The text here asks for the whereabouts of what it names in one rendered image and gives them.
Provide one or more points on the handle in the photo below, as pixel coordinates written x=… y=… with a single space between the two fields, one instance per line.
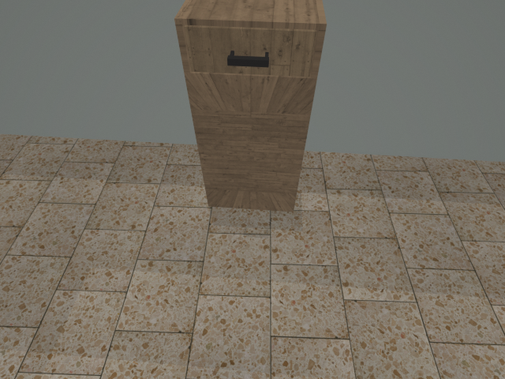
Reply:
x=233 y=60

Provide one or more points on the drawer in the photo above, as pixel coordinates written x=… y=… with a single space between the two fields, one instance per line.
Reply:
x=290 y=50

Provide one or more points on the cabinet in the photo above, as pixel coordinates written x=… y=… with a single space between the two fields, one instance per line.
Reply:
x=251 y=129

